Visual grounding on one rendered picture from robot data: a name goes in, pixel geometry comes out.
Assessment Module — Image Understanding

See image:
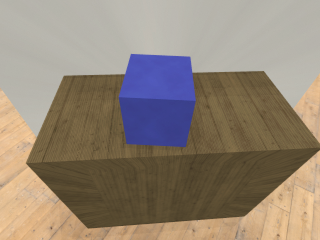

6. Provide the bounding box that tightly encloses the carton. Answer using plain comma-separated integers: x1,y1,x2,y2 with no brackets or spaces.
118,54,196,147

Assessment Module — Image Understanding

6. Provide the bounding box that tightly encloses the pedestal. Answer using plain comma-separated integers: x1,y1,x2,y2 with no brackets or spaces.
26,71,320,229

